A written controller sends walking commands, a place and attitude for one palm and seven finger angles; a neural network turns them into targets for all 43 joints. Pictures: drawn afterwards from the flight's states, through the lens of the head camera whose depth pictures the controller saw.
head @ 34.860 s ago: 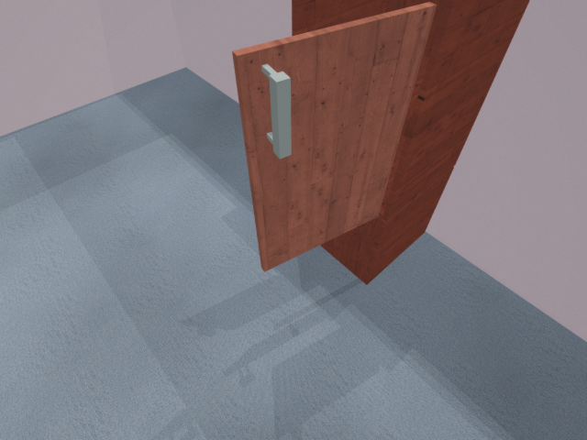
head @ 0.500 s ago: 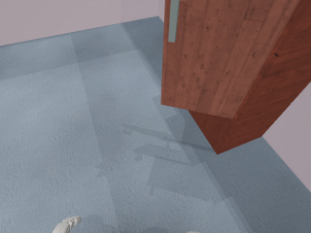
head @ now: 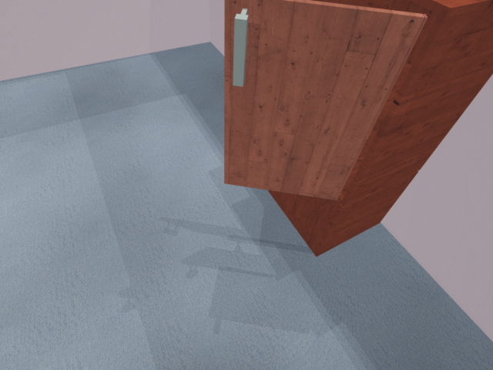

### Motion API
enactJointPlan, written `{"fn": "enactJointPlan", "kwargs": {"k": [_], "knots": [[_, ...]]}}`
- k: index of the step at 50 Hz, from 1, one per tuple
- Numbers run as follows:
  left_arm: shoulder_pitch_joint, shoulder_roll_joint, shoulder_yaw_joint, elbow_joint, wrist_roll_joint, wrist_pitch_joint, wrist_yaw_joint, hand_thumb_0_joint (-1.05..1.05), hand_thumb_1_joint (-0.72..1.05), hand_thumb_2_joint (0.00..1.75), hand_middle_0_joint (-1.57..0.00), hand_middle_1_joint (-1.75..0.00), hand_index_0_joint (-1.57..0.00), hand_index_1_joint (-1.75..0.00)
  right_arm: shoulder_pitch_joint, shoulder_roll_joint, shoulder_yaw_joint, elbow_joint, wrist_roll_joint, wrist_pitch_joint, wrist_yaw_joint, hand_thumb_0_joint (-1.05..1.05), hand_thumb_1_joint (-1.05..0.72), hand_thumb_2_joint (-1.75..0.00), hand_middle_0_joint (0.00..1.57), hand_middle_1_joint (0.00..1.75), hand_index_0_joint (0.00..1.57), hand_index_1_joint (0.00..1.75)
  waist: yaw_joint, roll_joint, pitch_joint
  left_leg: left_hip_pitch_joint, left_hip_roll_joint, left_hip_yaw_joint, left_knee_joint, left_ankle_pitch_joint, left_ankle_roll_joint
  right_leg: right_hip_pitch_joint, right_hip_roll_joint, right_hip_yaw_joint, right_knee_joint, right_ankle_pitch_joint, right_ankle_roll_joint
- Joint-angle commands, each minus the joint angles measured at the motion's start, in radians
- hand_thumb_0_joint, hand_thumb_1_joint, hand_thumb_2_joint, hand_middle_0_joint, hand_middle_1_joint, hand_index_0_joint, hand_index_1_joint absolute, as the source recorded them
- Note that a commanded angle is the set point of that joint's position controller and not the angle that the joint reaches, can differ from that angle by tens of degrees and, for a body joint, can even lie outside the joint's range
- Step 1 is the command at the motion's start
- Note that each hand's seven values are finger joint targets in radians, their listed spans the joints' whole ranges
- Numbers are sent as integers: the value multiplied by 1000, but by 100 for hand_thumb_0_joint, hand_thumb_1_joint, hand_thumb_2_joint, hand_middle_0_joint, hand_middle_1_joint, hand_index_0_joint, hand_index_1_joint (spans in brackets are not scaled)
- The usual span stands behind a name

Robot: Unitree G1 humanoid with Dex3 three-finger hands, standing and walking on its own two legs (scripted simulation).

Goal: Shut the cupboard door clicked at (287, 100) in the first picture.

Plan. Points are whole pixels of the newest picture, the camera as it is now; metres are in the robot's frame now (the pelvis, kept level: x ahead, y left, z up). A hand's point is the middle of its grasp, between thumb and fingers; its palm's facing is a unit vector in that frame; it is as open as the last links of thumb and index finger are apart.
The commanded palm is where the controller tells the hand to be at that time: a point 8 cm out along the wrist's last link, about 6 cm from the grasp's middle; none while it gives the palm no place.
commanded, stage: take the last steps up to it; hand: left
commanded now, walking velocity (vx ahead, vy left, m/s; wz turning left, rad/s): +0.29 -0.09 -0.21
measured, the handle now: (241, 48) +0.70 +0.06 +0.16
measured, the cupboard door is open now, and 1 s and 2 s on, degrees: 53 53 53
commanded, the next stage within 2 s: come to a stop and stand still in 0.56 s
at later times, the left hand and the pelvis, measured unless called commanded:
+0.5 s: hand (202, 315) +0.25 +0.10 -0.16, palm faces -0.17 -0.96 -0.20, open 7.4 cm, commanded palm none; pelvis +0.12 -0.07 -0.01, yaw -8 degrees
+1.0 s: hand (217, 309) +0.26 +0.07 -0.18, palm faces -0.05 -0.98 -0.19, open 7.3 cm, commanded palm none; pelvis +0.23 -0.10 +0.00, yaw -7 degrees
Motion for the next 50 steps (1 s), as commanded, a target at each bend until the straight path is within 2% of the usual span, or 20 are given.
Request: {"fn": "enactJointPlan", "kwargs": {"k": [1, 2, 4, 7, 17, 19, 21, 22, 23, 24, 25, 27, 30, 35, 39, 41, 43, 44, 47, 50], "knots": [[-81, 102, 25, -111, 18, -15, -12, 0, 90, 90, -20, -30, -20, -30, 203, -246, -46, -22, -28, -22, -17, 0, -90, -90, 20, 30, 20, 30, -79, 190, 24, 191, 406, -469, -418, -176, 177, -367, -35, 18, 454, -169, -11], [-73, 105, 28, -99, 23, -18, -20, 0, 90, 90, -20, -30, -20, -30, 173, -220, -36, -27, -26, -31, -18, 0, -90, -90, 20, 30, 20, 30, -54, 241, 29, 175, 369, -438, -423, -152, 155, -392, -56, 20, 512, -108, -5], [-65, 102, 34, -76, 23, -20, -33, 0, 90, 90, -20, -30, -20, -30, 139, -166, -21, -33, -23, -40, -19, 0, -90, -90, 20, 30, 20, 30, -31, 175, 81, 129, 300, -289, -420, -42, 115, -382, -75, 22, 549, 8, 5], [-35, 69, 23, -55, 16, -23, -40, 0, 90, 90, -20, -30, -20, -30, 180, -149, -19, -13, -15, -59, -20, 0, -90, -90, 20, 30, 20, 30, -25, 134, 34, 222, 254, -155, -396, 155, 112, -388, -72, -10, 530, 97, 19], [-184, 40, -1, -77, 10, -35, -43, 0, 90, 90, -20, -30, -20, -30, 284, -137, -33, 74, -25, -54, -8, 0, -90, -90, 20, 30, 20, 30, -67, 193, 94, 244, 283, -37, -354, 304, 147, -293, -102, -98, 120, 108, 9], [-150, 42, 2, -61, 9, -41, -42, 0, 90, 90, -20, -30, -20, -30, 262, -155, -37, 77, -25, -51, -6, 0, -90, -90, 20, 30, 20, 30, -46, 196, 77, 226, 290, -21, -313, 332, 137, -199, -83, -118, 51, 106, -6], [5, 66, 13, -3, 9, -54, -36, 0, 90, 90, -20, -30, -20, -30, 230, -160, -37, 82, -16, -46, -4, 0, -90, -90, 20, 30, 20, 30, 29, 134, 1, 170, 237, 43, -161, 395, 95, 46, -34, -153, -76, 192, -24], [125, 124, 25, 38, 13, -67, -27, 0, 90, 90, -20, -30, -20, -30, 231, -130, -33, 83, -4, -49, 5, 0, -90, -90, 20, 30, 20, 30, 81, 15, -60, 48, 175, 80, 21, 371, 63, 266, -70, -77, -142, 201, -48], [266, 216, 50, 81, 19, -81, -10, 0, 90, 90, -20, -30, -20, -30, 234, -62, -18, 64, 11, -55, 15, 0, -90, -90, 20, 30, 20, 30, 132, -221, -158, -172, 44, 157, 278, 10, 17, 467, -315, 240, -232, 154, -132], [281, 256, 53, 90, 1, -79, -1, 0, 90, 90, -20, -30, -20, -30, 204, -56, -16, 37, 12, -45, 10, 0, -90, -90, 20, 30, 20, 30, 114, -279, -141, -249, -8, 61, 510, -342, 18, 391, -443, 428, -359, 138, -199], [189, 229, 45, 72, -4, -75, 6, 0, 90, 90, -20, -30, -20, -30, 192, -73, -22, 49, 10, -36, 11, 0, -90, -90, 20, 30, 20, 30, 83, -196, -69, -281, 33, -11, 600, -285, 32, 286, -428, 387, -402, -5, -217], [40, 145, 25, 37, -2, -70, 11, 0, 90, 90, -20, -30, -20, -30, 164, -53, -31, 67, 2, -30, 10, 0, -90, -90, 20, 30, 20, 30, 25, -156, 26, -270, 78, -50, 626, -135, 28, 114, -367, 271, -418, -3, -180], [-26, 58, -6, 25, 1, -91, 10, 0, 90, 90, -20, -30, -20, -30, 216, -1, -17, 99, -9, -16, 14, 0, -90, -90, 20, 30, 20, 30, -46, -73, 31, -171, 84, -22, 512, -27, 0, 9, -282, 23, -403, 342, -144], [29, 40, -23, 52, 2, -108, 18, 0, 90, 90, -20, -30, -20, -30, 158, 24, 3, 88, 0, -16, 10, 0, -90, -90, 20, 30, 20, 30, -31, -49, -29, -146, 54, 7, 243, -16, -28, 141, -285, -25, -313, 848, -156], [37, 86, -20, 64, -1, -89, 38, 0, 90, 90, -20, -30, -20, -30, 87, -3, 10, 73, 10, -8, 4, 0, -90, -90, 20, 30, 20, 30, -10, -74, -44, -61, 7, 4, 27, 59, -23, 200, -281, -18, -202, 1050, -127], [35, 103, -13, 63, -7, -73, 47, 0, 90, 90, -20, -30, -20, -30, 95, -46, -3, 70, 8, 0, 0, 0, -90, -90, 20, 30, 20, 30, -22, -92, -58, 22, 16, -18, -82, 291, -9, 185, -265, -25, -128, 977, -85], [77, 82, -15, 49, -12, -50, 59, 0, 90, 90, -20, -30, -20, -30, 104, -112, -17, 57, 2, 2, -9, 0, -90, -90, 20, 30, 20, 30, -13, 27, -65, 186, 141, -102, -40, 898, 70, 42, -195, -61, -65, 677, -15], [87, 58, -18, 40, -5, -39, 67, 0, 90, 90, -20, -30, -20, -30, 114, -135, -25, 51, 0, 11, -13, 0, -90, -90, 20, 30, 20, 30, -20, 70, -45, 218, 189, -132, -35, 986, 108, -11, -150, -68, -63, 475, 3], [88, 72, -17, 20, -3, -18, 62, 0, 90, 90, -20, -30, -20, -30, 56, -158, -26, 29, 8, 15, -26, 0, -90, -90, 20, 30, 20, 30, -1, 236, -50, 181, 282, -239, -129, 1106, 202, -3, -93, -76, 57, -8, 17], [47, 80, -3, -4, -10, -1, 51, 0, 90, 90, -20, -30, -20, -30, 41, -182, -39, 5, -6, 21, -30, 0, -90, -90, 20, 30, 20, 30, -19, 207, -111, 233, 324, -277, -174, 1018, 260, -86, -54, -18, 268, -242, 11]]}}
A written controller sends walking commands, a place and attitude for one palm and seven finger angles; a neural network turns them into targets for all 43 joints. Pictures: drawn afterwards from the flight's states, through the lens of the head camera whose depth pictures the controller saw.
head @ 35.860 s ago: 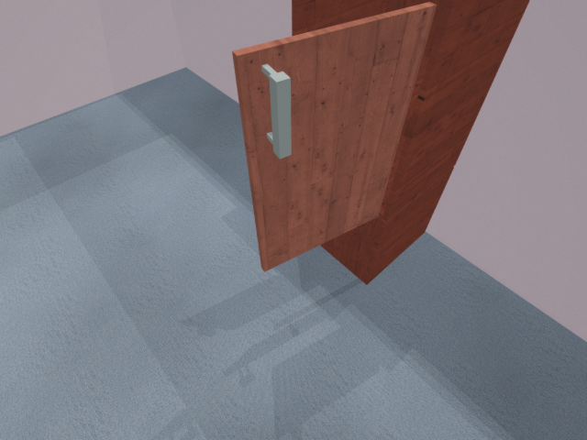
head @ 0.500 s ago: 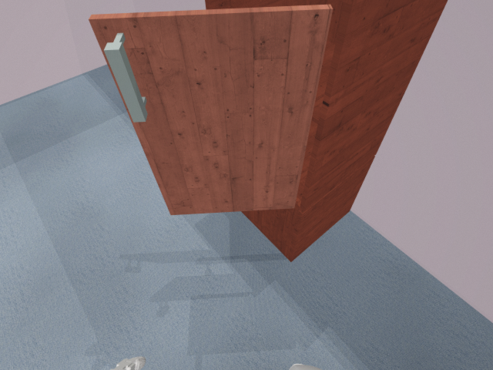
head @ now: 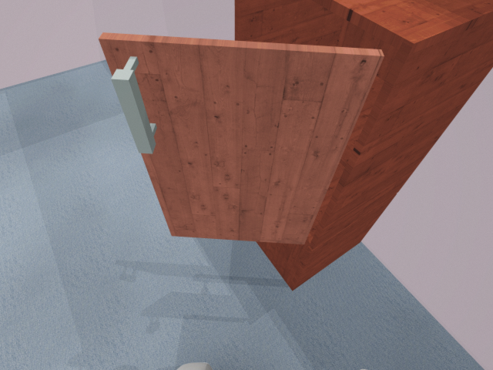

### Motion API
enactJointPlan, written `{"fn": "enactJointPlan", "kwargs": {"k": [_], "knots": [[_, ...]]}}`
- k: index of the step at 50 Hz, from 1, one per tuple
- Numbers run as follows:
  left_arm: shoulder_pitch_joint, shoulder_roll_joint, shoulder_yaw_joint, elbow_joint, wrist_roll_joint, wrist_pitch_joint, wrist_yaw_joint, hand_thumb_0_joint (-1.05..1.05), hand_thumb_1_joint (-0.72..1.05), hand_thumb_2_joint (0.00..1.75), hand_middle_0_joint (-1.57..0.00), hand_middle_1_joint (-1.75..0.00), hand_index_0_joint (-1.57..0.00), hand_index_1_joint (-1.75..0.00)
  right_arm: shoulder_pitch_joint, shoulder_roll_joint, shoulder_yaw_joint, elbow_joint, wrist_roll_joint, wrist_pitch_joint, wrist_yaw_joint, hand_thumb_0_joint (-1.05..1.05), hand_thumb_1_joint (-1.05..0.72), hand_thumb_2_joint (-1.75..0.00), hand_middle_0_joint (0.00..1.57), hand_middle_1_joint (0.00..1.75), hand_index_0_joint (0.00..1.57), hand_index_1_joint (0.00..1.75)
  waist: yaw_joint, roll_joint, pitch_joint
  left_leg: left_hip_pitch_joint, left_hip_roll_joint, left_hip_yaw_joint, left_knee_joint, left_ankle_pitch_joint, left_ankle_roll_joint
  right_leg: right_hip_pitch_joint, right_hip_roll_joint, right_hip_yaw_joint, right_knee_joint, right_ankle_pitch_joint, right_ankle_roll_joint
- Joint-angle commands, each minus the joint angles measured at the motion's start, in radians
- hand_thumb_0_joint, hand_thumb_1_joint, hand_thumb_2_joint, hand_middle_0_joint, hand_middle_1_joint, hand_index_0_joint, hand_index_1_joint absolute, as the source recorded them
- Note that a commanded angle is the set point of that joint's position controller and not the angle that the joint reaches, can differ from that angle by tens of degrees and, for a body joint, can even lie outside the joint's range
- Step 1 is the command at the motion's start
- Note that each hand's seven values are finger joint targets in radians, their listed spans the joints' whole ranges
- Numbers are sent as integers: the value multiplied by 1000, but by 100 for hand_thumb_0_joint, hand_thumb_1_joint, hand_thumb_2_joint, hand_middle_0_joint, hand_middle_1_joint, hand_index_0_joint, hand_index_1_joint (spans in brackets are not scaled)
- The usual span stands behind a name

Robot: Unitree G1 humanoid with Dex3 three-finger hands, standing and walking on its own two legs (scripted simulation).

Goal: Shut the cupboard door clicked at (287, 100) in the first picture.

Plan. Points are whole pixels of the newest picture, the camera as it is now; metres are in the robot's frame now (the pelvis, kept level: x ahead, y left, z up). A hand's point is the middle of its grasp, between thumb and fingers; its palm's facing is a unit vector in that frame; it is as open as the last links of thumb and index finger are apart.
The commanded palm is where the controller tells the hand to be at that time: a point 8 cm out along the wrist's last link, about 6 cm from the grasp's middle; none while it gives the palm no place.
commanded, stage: come to a stop and stand still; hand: left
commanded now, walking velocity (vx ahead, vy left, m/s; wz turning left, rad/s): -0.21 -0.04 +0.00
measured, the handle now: (140, 107) +0.45 +0.22 +0.16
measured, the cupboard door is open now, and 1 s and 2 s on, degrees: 53 53 53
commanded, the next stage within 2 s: look again from close up in 1.24 s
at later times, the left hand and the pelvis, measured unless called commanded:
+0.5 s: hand out of the picture +0.01 +0.16 -0.16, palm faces +0.05 -0.97 -0.23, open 7.4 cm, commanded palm none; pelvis -0.05 -0.03 +0.00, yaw +2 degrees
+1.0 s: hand out of the picture -0.03 +0.17 -0.17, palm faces +0.01 -0.98 -0.18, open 7.4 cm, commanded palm none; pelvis -0.03 -0.01 +0.01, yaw +0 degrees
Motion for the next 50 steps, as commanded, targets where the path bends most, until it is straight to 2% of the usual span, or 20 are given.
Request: {"fn": "enactJointPlan", "kwargs": {"k": [1, 4, 7, 8, 9, 10, 11, 12, 14, 16, 19, 21, 22, 23, 24, 25, 27, 32, 43, 50], "knots": [[61, 113, 38, -66, 0, 6, 6, 0, 90, 90, -20, -30, -20, -30, 114, -216, -55, -31, -16, 12, -18, 0, -90, -90, 20, 30, 20, 30, -44, 210, -204, 282, 360, -305, -127, 918, 213, -156, -15, 103, 232, -164, 7], [71, 98, 39, -75, 6, 5, -2, 0, 90, 90, -20, -30, -20, -30, 72, -222, -65, -52, -17, 14, -17, 0, -90, -90, 20, 30, 20, 30, -34, 127, -259, 277, 324, -258, -99, 813, 182, -118, -4, 90, 154, -60, 13], [138, 100, 39, -67, 17, 0, -8, 0, 90, 90, -20, -30, -20, -30, 27, -209, -67, -64, -7, 18, -7, 0, -90, -90, 20, 30, 20, 30, 4, 59, -244, 122, 251, -197, -64, 447, 107, 48, -5, 48, -106, 195, 16], [142, 121, 40, -70, 24, -3, -6, 0, 90, 90, -20, -30, -20, -30, 21, -181, -64, -69, 0, 21, 1, 0, -90, -90, 20, 30, 20, 30, 7, -29, -209, 28, 171, -174, -18, 197, 51, 81, -59, 144, -257, 280, 0], [175, 135, 20, -102, 27, -28, 21, 0, 90, 90, -20, -30, -20, -30, -5, -178, -62, -114, 17, -12, 13, 0, -90, -90, 20, 30, 20, 30, 42, -253, -216, 49, 99, -42, 102, 0, -39, 20, -166, 236, -323, 565, 12], [75, 204, 24, -171, 29, -40, 21, 0, 90, 90, -20, -30, -20, -30, 25, -107, -53, -162, -1, 4, 43, 0, -90, -90, 20, 30, 20, 30, -10, -295, -173, -84, -5, -45, 284, -179, -46, -32, -258, 376, -329, 400, -59], [44, 219, 19, -191, 30, -53, 20, 0, 90, 90, -20, -30, -20, -30, 24, -107, -51, -156, -10, 7, 53, 0, -90, -90, 20, 30, 20, 30, -22, -45, -137, -75, 6, -78, 356, -183, -47, -95, -279, 394, -318, 352, -129], [12, 207, 23, -194, 27, -68, 18, 0, 90, 90, -20, -30, -20, -30, 33, -95, -47, -137, -15, 15, 57, 0, -90, -90, 20, 30, 20, 30, -50, 30, -120, -97, 24, -85, 361, -141, -46, -69, -255, 356, -313, 406, -138], [30, 223, 26, -200, 25, -77, 13, 0, 90, 90, -20, -30, -20, -30, 29, -89, -40, -148, -7, 12, 59, 0, -90, -90, 20, 30, 20, 30, -42, -72, -70, -140, 21, -80, 375, -150, -43, -42, -255, 337, -297, 506, -154], [35, 222, 25, -196, 29, -75, 9, 0, 90, 90, -20, -30, -20, -30, 37, -106, -36, -155, -5, 12, 58, 0, -90, -90, 20, 30, 20, 30, -32, -166, -24, -133, 35, -78, 312, -174, -48, -60, -266, 325, -333, 401, -165], [45, 256, 34, -198, 30, -64, 6, 0, 90, 90, -20, -30, -20, -30, 62, -111, -31, -144, -7, 5, 58, 0, -90, -90, 20, 30, 20, 30, -19, -115, 10, -49, 16, -46, 160, -188, -48, -91, -268, 330, -344, 273, -168], [40, 256, 34, -194, 23, -57, 1, 0, 90, 90, -20, -30, -20, -30, 120, -108, -26, -115, -9, -2, 57, 0, -90, -90, 20, 30, 20, 30, -28, -130, 8, 48, -2, -27, 43, -136, -40, -135, -228, 298, -344, 143, -135], [26, 252, 34, -201, 23, -52, 4, 0, 90, 90, -20, -30, -20, -30, 165, -105, -25, -95, -9, -9, 55, 0, -90, -90, 20, 30, 20, 30, -46, -118, 10, 101, 2, -21, -47, -103, -36, -159, -206, 266, -307, 123, -113], [26, 236, 28, -194, 17, -47, 1, 0, 90, 90, -20, -30, -20, -30, 188, -120, -18, -80, -11, -16, 53, 0, -90, -90, 20, 30, 20, 30, -47, -35, -15, 162, 8, -40, -94, -83, -25, -182, -168, 241, -265, 91, -90], [25, 210, 22, -195, 15, -44, -1, 0, 90, 90, -20, -30, -20, -30, 206, -135, -19, -71, -15, -23, 48, 0, -90, -90, 20, 30, 20, 30, -49, 37, -15, 177, 61, -94, -123, -42, 0, -201, -114, 188, -210, 75, -63], [36, 180, 16, -196, 14, -42, -4, 0, 90, 90, -20, -30, -20, -30, 206, -156, -18, -68, -18, -25, 43, 0, -90, -90, 20, 30, 20, 30, -37, 115, -28, 144, 128, -162, -160, -38, 34, -179, -62, 121, -168, 56, -40], [45, 152, 5, -176, 24, -37, -3, 0, 90, 90, -20, -30, -20, -30, 177, -160, -12, -63, -16, -29, 35, 0, -90, -90, 20, 30, 20, 30, -19, 203, -19, 42, 180, -264, -269, -104, 82, -96, -30, 38, -108, 54, -18], [77, 156, -4, -127, 20, -43, -13, 0, 90, 90, -20, -30, -20, -30, 148, -141, 3, -52, -8, -37, 27, 0, -90, -90, 20, 30, 20, 30, -2, 9, -20, -3, 117, -171, -226, -107, 42, 2, -76, 112, -215, 174, -39], [96, 141, -19, -50, 13, -48, -3, 0, 90, 90, -20, -30, -20, -30, 187, -125, 14, 43, 0, -52, 15, 0, -90, -90, 20, 30, 20, 30, -27, 20, -68, 145, 110, -126, -182, 156, 25, -4, -101, 124, -227, 334, -22], [103, 132, -23, -14, 13, -44, 0, 0, 90, 90, -20, -30, -20, -30, 182, -119, 17, 75, 1, -51, 11, 0, -90, -90, 20, 30, 20, 30, -31, 17, -47, 160, 112, -120, -188, 183, 22, -5, -103, 123, -232, 343, -16]]}}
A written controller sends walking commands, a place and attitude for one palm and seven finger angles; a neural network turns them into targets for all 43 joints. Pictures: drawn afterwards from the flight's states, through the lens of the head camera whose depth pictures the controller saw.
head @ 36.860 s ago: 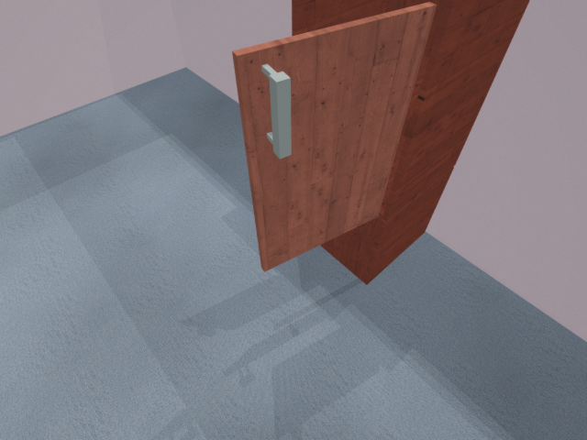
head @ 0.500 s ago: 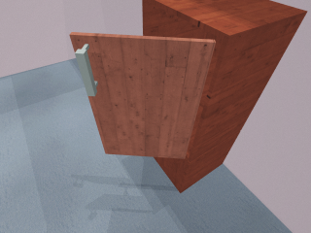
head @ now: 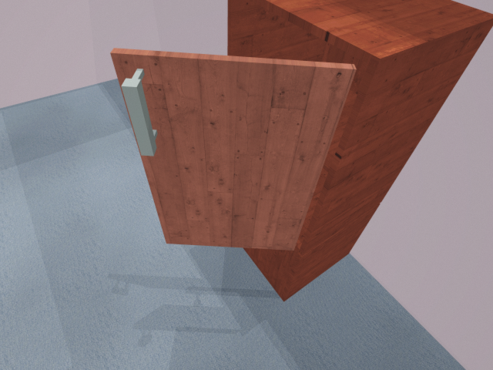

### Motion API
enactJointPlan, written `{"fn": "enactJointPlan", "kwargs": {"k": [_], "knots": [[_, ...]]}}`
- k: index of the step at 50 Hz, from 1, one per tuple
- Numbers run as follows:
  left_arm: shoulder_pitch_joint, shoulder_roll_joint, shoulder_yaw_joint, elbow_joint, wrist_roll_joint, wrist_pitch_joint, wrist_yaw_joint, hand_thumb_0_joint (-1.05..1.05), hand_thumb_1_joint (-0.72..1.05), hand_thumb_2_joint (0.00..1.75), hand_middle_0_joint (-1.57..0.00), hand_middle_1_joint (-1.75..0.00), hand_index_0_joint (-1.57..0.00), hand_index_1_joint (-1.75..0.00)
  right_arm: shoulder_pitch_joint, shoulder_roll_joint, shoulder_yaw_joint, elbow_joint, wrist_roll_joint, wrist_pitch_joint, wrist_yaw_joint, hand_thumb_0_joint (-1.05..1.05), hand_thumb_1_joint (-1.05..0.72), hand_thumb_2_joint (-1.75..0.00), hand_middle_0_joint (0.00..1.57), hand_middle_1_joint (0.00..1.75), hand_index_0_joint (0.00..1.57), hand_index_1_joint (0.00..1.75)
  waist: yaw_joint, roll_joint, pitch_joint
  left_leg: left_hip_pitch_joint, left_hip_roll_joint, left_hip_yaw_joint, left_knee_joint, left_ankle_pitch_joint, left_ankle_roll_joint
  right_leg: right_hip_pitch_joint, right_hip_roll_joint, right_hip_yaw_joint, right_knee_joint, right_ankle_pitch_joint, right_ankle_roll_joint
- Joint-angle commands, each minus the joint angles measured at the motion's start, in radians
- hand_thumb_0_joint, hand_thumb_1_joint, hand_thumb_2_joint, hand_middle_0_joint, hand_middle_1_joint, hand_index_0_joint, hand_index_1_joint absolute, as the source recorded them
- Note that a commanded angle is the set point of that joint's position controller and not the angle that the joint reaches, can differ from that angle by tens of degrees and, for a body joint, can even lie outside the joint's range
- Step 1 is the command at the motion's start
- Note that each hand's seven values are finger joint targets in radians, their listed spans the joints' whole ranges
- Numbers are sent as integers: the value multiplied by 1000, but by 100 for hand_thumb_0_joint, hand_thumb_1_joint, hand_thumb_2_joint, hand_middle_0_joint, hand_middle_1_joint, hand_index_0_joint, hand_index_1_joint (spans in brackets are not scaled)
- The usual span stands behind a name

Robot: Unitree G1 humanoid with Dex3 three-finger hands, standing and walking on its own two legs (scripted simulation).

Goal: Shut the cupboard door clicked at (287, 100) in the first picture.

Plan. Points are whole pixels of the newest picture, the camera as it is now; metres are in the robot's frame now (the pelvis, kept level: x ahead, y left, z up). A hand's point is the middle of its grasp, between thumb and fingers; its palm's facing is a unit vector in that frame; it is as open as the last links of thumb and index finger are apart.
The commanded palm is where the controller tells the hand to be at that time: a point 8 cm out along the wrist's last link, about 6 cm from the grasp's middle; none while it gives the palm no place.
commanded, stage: come to a stop and stand still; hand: left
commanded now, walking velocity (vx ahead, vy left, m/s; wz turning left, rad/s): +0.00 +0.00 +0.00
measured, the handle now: (144, 113) +0.49 +0.22 +0.15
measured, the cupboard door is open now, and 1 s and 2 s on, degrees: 53 53 53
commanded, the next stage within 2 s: look again from close up in 0.24 s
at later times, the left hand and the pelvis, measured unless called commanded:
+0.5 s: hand out of the picture +0.02 +0.18 -0.18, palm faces -0.01 -0.98 -0.18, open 7.4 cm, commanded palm none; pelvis +0.01 +0.01 +0.00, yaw +0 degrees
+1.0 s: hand out of the picture +0.00 +0.18 -0.18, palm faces +0.00 -0.99 -0.17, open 7.4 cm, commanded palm +0.09 +0.23 -0.07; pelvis +0.00 +0.01 +0.00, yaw +0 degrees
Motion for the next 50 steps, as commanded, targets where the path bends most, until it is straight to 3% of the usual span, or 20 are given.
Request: {"fn": "enactJointPlan", "kwargs": {"k": [1, 8, 18, 21, 25, 29, 32, 48, 49, 50], "knots": [[37, 102, 17, -26, 2, -17, 12, 0, 90, 90, -20, -30, -20, -30, 30, -121, -20, -26, -4, -18, -5, 0, -90, -90, 20, 30, 20, 30, 0, 26, 14, 18, 154, -143, -116, 248, -17, -34, -71, 49, -60, 181, -49], [30, 98, 17, -13, 3, -16, 15, 0, 90, 90, -20, -30, -20, -30, 24, -120, -19, -9, -3, -21, -11, 0, -90, -90, 20, 30, 20, 30, 1, 38, 4, 44, 157, -143, -112, 360, -16, -17, -71, 41, -50, 220, -44], [25, 91, 16, -5, 3, -12, 14, 0, 90, 90, -20, -30, -20, -30, 16, -116, -20, 3, -4, -18, -10, 0, -90, -90, 20, 30, 20, 30, 1, 17, 42, 25, 153, -147, -140, 270, -19, -24, -75, 49, -75, 191, -42], [20, 92, 18, -4, 2, -12, 13, 0, 90, 90, -20, -30, -20, -30, 24, -119, -20, 9, -5, -20, -11, 0, -90, -90, 20, 30, 20, 30, -1, 22, 11, 48, 157, -149, -140, 313, -20, -13, -73, 43, -68, 197, -41], [22, 89, 18, -1, 1, -10, 13, 0, 90, 90, -20, -30, -20, -30, 29, -117, -20, 16, -5, -21, -13, 0, -90, -90, 20, 30, 20, 30, 1, 46, 13, 56, 160, -150, -150, 323, -20, -16, -72, 38, -69, 177, -38], [26, 86, 18, 4, 1, -9, 15, 0, 90, 90, -20, -30, -20, -30, 38, -113, -21, 21, -4, -22, -15, 0, -90, -90, 20, 30, 20, 30, 0, 32, 16, 62, 161, -152, -152, 345, -20, -15, -73, 35, -68, 182, -36], [28, 83, 18, 8, 2, -11, 15, 0, 90, 90, -20, -30, -20, -30, 41, -107, -21, 23, -2, -21, -16, 0, -90, -90, 20, 30, 20, 30, 1, 10, 24, 58, 160, -149, -151, 335, -18, -12, -74, 37, -76, 194, -37], [40, 67, 18, 24, 3, -12, 15, 0, 90, 90, -20, -30, -20, -30, 61, -93, -21, 38, -3, -22, -16, 0, -90, -90, 20, 30, 20, 30, -2, 26, 43, 48, 156, -152, -178, 259, -24, -21, -77, 45, -95, 170, -38], [65, 77, 6, 43, 13, -31, 49, 0, 90, 90, -20, -30, -20, -30, 35, -150, -21, -31, 9, -26, -8, 0, -90, -90, 20, 30, 20, 30, -4, 103, 46, 23, 188, -172, -23, 743, -78, -69, -81, 35, -47, 276, -24], [-790, 644, 427, -1631, -82, -285, 93, 0, 90, 90, -20, -30, -20, -30, 191, -353, -79, -320, 31, -234, -78, 0, -90, -90, 20, 30, 20, 30, -212, 149, -383, 418, 187, -340, -5, 884, -124, -162, 51, -109, 284, 263, -12]]}}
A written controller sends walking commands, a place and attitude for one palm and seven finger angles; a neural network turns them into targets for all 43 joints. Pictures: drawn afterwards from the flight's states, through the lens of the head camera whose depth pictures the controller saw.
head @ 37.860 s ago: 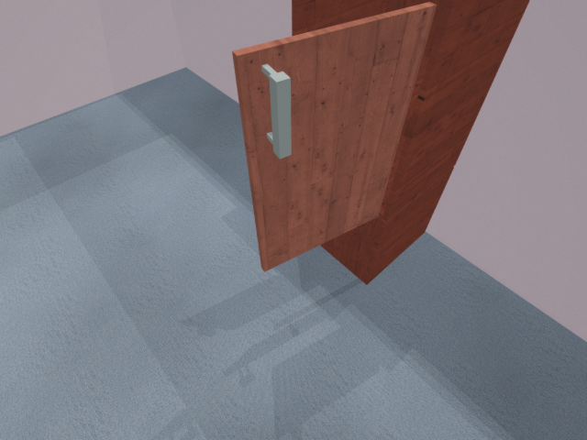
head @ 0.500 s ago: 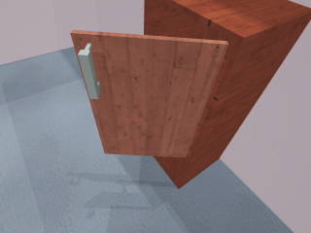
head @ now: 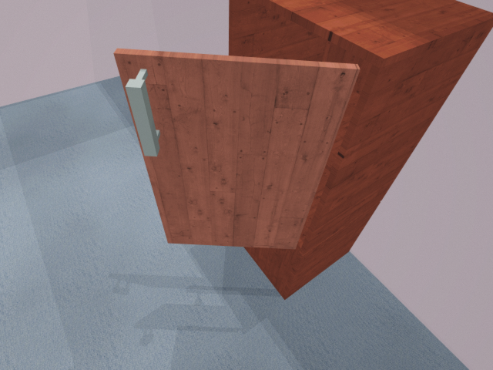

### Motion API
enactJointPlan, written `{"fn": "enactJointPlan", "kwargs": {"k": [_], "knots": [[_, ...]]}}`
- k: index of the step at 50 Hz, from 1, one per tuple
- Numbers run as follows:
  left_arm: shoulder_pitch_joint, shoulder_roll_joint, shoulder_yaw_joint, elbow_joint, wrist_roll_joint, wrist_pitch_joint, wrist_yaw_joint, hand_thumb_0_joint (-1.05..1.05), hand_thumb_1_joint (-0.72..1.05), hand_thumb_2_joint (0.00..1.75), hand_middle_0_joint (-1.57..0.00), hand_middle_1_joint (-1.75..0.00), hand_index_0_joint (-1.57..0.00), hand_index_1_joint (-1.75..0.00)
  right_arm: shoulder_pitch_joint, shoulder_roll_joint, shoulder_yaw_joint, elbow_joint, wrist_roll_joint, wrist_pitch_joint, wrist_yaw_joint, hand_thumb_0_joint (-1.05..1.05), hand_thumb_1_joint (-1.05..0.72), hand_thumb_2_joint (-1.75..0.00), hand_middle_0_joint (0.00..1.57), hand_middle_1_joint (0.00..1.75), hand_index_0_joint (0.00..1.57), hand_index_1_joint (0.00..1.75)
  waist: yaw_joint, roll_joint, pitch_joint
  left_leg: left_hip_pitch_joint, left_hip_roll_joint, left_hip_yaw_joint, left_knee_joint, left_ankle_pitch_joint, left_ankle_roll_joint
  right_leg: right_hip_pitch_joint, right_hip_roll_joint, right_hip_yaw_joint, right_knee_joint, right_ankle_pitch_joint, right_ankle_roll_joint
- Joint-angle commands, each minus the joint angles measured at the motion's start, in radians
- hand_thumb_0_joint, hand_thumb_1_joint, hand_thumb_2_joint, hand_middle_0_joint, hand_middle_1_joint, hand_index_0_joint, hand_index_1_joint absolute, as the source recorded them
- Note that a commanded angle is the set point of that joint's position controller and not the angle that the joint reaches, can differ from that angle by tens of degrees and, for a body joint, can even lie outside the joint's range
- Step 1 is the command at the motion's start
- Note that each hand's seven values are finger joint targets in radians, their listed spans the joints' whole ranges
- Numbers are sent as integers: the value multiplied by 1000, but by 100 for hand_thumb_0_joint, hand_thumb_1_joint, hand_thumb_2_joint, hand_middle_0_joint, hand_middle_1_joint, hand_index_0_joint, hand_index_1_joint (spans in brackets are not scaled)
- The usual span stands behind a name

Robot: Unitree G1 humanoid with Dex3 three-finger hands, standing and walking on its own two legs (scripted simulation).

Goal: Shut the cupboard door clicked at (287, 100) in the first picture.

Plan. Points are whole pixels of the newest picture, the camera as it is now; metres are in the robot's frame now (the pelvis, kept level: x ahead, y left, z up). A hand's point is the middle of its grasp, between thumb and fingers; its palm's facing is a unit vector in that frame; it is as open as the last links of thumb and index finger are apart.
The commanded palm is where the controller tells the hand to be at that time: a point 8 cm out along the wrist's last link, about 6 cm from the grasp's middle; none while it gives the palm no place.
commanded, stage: raise the hand and make a fist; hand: left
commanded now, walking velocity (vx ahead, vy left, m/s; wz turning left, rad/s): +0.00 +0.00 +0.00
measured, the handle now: (147, 114) +0.49 +0.21 +0.15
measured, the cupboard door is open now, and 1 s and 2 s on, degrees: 53 53 53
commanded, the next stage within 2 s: bring the fist close to the handle in 1.90 s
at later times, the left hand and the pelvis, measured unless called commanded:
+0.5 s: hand out of the picture +0.10 +0.18 -0.01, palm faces +0.23 -0.97 -0.06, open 5.7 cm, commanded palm +0.10 +0.22 +0.01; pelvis -0.04 -0.06 -0.07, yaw +7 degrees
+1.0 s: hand (108, 310) +0.18 +0.19 +0.07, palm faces +0.04 -1.00 -0.03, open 3.5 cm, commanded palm +0.14 +0.25 +0.08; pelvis +0.00 -0.01 -0.03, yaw +7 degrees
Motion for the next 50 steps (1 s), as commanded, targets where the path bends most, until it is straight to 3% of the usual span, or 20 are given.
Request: {"fn": "enactJointPlan", "kwargs": {"k": [1, 2, 3, 4, 6, 9, 11, 12, 13, 14, 17, 20, 24, 27, 30, 33, 37, 43, 47, 50], "knots": [[-40, 194, 18, -1397, -102, -208, 104, 0, 90, 90, -22, -32, -22, -32, 82, -252, 25, -331, 106, -339, -101, 0, -90, -90, 20, 30, 20, 30, -70, 510, -432, 472, 224, -349, 61, 669, -190, -279, 83, -89, 659, -113, -53], [-11, 169, 76, -1365, -155, -147, 151, 0, 90, 90, -24, -34, -24, -34, 30, -256, 6, -283, 79, -354, -101, 0, -90, -90, 20, 30, 20, 30, -10, 435, -379, 303, 203, -342, -20, 615, -232, -262, 53, -46, 684, -139, -60], [245, -94, -109, -1055, -151, -14, 118, 0, 90, 90, -25, -36, -25, -36, 10, -166, -6, -282, 62, -353, -47, 0, -90, -90, 20, 30, 20, 30, -26, 272, -199, 45, 176, -263, -152, 407, -195, -284, 39, -49, 518, -111, -62], [28, -25, -85, -1269, -184, -37, 106, 0, 90, 90, -27, -38, -27, -38, 51, -223, -60, -353, 64, -364, -7, 0, -90, -90, 20, 30, 20, 30, -55, 176, -103, 27, 157, -224, -83, 305, -147, -336, 23, -63, 355, -100, -60], [21, 36, -14, -1216, -176, -116, 65, 0, 90, 90, -31, -42, -31, -42, -21, -227, -63, -448, 48, -391, 1, 0, -90, -90, 20, 30, 20, 30, -56, 8, 21, -183, 106, -203, 45, 56, -133, -319, 19, -83, 182, -73, -75], [346, 40, 113, -946, -219, -286, -86, 0, 90, 90, -36, -48, -36, -48, -47, -229, -74, -539, 31, -367, 23, 0, -90, -90, 20, 30, 20, 30, 6, -320, 40, -399, 37, -164, 223, -84, -115, -380, -1, -19, 77, -236, -82], [364, 122, 231, -934, -276, -411, -234, 0, 90, 90, -40, -52, -40, -52, -83, -263, -86, -604, 21, -333, 37, 0, -90, -90, 20, 30, 20, 30, 40, -254, -34, -503, 16, -136, 294, -93, -132, -390, -4, -16, 183, -192, -106], [388, 187, 287, -876, -295, -461, -309, 0, 90, 90, -42, -54, -42, -54, -83, -256, -104, -636, 42, -316, 39, 0, -90, -90, 20, 30, 20, 30, 48, -332, -44, -587, 10, -110, 353, -163, -127, -367, -30, 75, 184, -308, -107], [374, 158, 249, -901, -314, -495, -375, 0, 90, 90, -44, -56, -44, -56, -135, -260, -99, -688, 38, -307, 38, 0, -90, -90, 20, 30, 20, 30, 49, -297, -6, -646, -3, -102, 397, -213, -117, -401, -39, 132, 175, -410, -100], [328, 216, 298, -962, -319, -504, -399, 0, 90, 90, -46, -58, -46, -58, -162, -264, -101, -733, 40, -302, 38, 0, -90, -90, 20, 30, 20, 30, 66, -234, -27, -680, -7, -97, 412, -245, -105, -406, -36, 167, 177, -491, -92], [217, 303, 371, -1221, -353, -495, -394, 0, 90, 90, -51, -64, -51, -64, -174, -256, -94, -825, 46, -294, 33, 0, -90, -90, 20, 30, 20, 30, 89, 68, -176, -647, -15, -83, 426, -260, -87, -370, -20, 198, 216, -556, -91], [16, 298, 344, -1470, -352, -526, -332, 0, 90, 90, -57, -70, -57, -70, -141, -233, -72, -844, 37, -301, 17, 0, -90, -90, 20, 30, 20, 30, 37, 200, -257, -574, 11, -142, 425, -290, -71, -431, 9, 171, 254, -506, -94], [-55, 230, 204, -1596, -353, -588, -316, 0, 90, 90, -64, -78, -64, -78, -89, -241, -52, -784, 38, -342, -19, 0, -90, -90, 20, 30, 20, 30, -61, 147, -228, -533, 30, -163, 487, -261, -52, -462, 19, 193, 212, -469, -79], [-45, 233, 146, -1471, -352, -526, -378, 0, 90, 90, -69, -84, -69, -84, -79, -260, -38, -747, 51, -347, -40, 0, -90, -90, 20, 30, 20, 30, -91, 87, -138, -571, 39, -180, 502, -259, -46, -461, 21, 202, 173, -484, -62], [-1, 298, 204, -1287, -328, -361, -423, 0, 90, 90, -75, -90, -75, -90, -75, -262, -44, -736, 62, -321, -49, 0, -90, -90, 20, 30, 20, 30, -54, -9, -98, -627, 54, -182, 495, -249, -58, -416, -27, 256, 115, -505, -33], [55, 357, 315, -1291, -340, -201, -424, 0, 90, 90, -81, -96, -81, -96, -128, -249, -41, -783, 67, -275, -41, 0, -90, -90, 20, 30, 20, 30, 27, -10, -210, -621, 54, -194, 476, -211, -80, -251, -109, 330, 115, -405, -20], [55, 392, 475, -1477, -423, -186, -350, 0, 90, 90, -88, -104, -88, -104, -160, -205, -21, -815, 51, -265, -35, 0, -90, -90, 20, 30, 20, 30, 82, -20, -324, -553, 51, -205, 434, -108, -90, -119, -93, 286, 149, -170, -22], [102, 229, 295, -1540, -401, -287, -380, 0, 90, 90, -99, -116, -99, -116, -85, -213, -21, -753, 48, -333, -25, 0, -90, -90, 20, 30, 20, 30, 35, 18, -283, -366, 53, -209, 322, 132, -67, -180, 15, 86, 245, 279, -27], [98, 229, 243, -1495, -367, -206, -415, 0, 90, 90, -106, -124, -106, -124, -78, -238, -33, -731, 60, -351, -39, 0, -90, -90, 20, 30, 20, 30, 25, 31, -187, -301, 56, -216, 266, 128, -58, -259, 51, 1, 223, 164, -57], [51, 290, 298, -1619, -348, -174, -388, 0, 90, 90, -112, -130, -112, -130, -81, -236, -31, -749, 57, -356, -43, 0, -90, -90, 20, 30, 20, 30, 53, 82, -283, -219, 61, -229, 212, 169, -72, -211, 58, -43, 227, 159, -69]]}}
